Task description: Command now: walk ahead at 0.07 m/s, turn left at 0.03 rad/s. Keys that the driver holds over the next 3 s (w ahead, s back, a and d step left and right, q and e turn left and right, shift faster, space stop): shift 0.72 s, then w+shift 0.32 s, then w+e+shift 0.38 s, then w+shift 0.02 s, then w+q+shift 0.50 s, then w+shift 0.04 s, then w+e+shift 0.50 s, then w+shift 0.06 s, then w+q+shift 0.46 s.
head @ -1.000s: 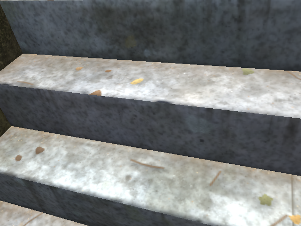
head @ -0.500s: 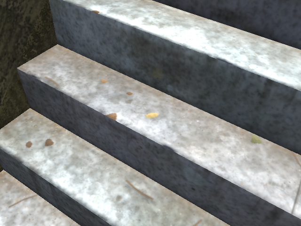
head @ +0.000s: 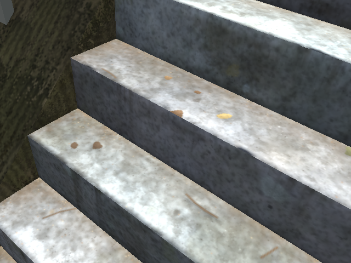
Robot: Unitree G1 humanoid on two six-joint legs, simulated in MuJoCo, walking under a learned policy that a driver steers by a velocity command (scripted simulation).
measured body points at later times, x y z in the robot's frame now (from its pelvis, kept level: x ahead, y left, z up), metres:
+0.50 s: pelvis -0.06 -0.05 +0.00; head -0.06 -0.04 +0.45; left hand -0.06 +0.16 -0.16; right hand +0.02 -0.28 -0.14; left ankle +0.06 +0.09 -0.74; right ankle -0.11 -0.16 -0.74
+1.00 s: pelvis +0.02 -0.01 +0.00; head +0.04 +0.00 +0.45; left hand +0.09 +0.22 -0.14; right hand +0.17 -0.25 -0.10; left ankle +0.05 +0.09 -0.74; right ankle -0.11 -0.15 -0.71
